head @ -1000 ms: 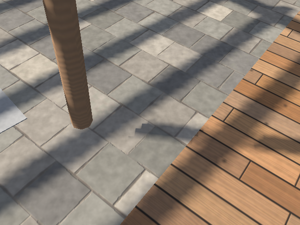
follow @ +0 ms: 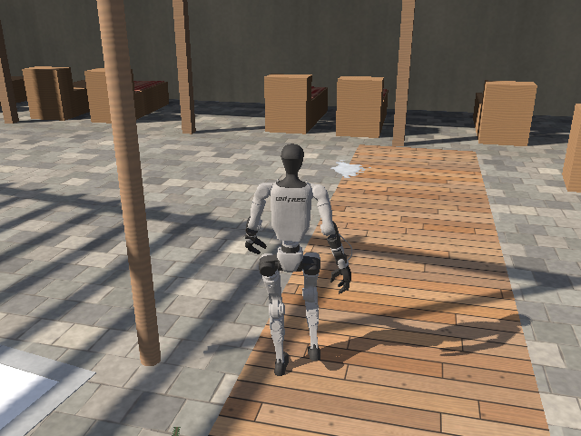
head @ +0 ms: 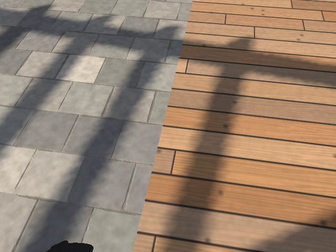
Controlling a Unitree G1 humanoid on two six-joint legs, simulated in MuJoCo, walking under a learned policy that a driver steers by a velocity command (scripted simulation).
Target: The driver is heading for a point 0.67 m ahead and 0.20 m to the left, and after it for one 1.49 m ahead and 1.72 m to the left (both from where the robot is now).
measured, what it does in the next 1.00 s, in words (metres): walks ahead, turning left: right foot, then left foot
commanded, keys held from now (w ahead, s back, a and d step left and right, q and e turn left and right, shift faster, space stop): w+q+shift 0.56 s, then q+shift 0.42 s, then shift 0.02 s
